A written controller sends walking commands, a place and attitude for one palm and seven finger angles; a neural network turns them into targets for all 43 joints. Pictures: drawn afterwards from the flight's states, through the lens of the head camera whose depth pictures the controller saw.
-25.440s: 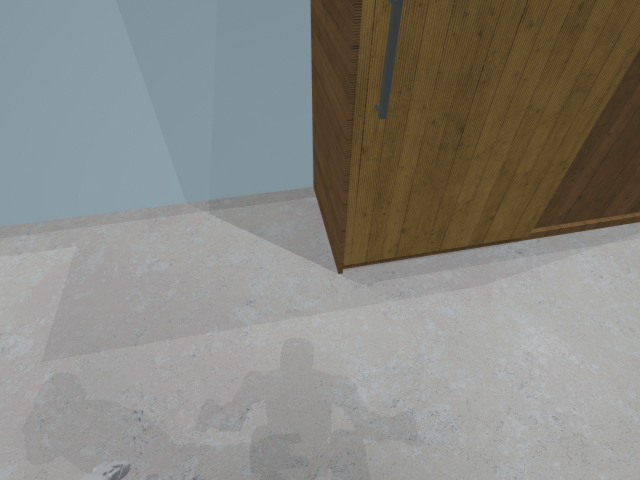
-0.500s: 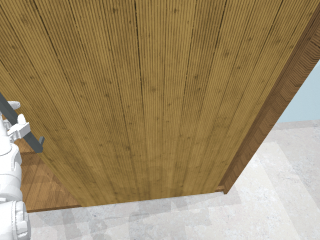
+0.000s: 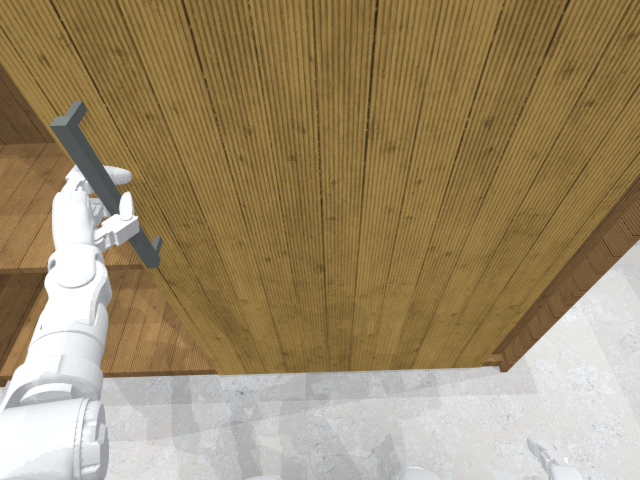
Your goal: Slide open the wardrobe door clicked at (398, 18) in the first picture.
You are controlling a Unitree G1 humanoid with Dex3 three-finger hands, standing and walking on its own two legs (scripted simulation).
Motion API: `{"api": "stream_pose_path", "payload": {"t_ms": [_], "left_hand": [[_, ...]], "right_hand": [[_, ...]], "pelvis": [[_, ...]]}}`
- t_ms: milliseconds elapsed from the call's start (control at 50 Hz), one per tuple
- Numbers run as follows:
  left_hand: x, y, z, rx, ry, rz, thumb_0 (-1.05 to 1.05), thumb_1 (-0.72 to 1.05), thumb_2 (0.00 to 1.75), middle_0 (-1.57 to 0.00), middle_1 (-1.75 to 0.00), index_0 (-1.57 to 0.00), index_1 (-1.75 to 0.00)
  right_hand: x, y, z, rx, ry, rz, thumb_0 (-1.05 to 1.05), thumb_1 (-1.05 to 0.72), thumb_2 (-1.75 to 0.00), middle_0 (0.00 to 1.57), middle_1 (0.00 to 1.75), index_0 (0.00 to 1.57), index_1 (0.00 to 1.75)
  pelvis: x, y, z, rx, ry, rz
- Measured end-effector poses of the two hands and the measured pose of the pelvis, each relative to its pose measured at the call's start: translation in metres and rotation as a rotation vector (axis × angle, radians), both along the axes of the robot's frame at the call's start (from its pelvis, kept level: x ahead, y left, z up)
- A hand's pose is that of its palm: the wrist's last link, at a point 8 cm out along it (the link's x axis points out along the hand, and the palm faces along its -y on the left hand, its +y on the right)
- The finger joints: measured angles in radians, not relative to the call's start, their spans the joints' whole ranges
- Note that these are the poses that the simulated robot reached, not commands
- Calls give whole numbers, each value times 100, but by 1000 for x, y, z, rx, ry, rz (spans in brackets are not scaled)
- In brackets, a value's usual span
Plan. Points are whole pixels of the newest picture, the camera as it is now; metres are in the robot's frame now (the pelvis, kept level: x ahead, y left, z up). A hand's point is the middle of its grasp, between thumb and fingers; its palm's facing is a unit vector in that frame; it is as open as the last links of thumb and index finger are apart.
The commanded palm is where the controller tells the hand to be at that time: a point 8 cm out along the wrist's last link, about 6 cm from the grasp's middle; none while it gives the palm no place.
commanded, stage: stop walking and hold the door there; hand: left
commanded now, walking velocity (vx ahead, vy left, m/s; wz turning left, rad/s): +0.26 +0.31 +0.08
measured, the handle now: (121, 197) +0.45 +0.30 +0.09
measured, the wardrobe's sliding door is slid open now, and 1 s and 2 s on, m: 0.70 0.70 0.70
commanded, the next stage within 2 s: loosen the grip on the handle in 1.20 s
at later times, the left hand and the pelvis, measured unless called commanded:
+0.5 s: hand (128, 217) +0.41 +0.28 +0.10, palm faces +0.19 -0.97 -0.15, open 5.4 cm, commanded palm +0.38 +0.29 +0.09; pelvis +0.00 +0.11 -0.01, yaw +3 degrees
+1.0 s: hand (126, 219) +0.40 +0.27 +0.10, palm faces +0.11 -0.99 -0.10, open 5.5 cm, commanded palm +0.37 +0.30 +0.09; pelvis +0.01 +0.13 +0.01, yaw +5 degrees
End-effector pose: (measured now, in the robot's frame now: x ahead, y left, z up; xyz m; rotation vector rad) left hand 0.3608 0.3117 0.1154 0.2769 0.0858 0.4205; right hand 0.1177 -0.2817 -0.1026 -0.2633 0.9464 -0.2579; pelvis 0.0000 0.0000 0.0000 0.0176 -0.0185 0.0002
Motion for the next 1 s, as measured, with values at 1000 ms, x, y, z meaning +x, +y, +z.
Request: {"api": "stream_pose_path", "payload": {"t_ms": [1000], "left_hand": [[12, 14, -9, -165, -90, -313, -1, 78, 83, -46, -140, -31, -140]], "right_hand": [[62, 192, 8, 69, -35, 219, 1, -90, -90, 21, 30, 20, 30]], "pelvis": [[6, 129, 5, -6, 18, 80]]}}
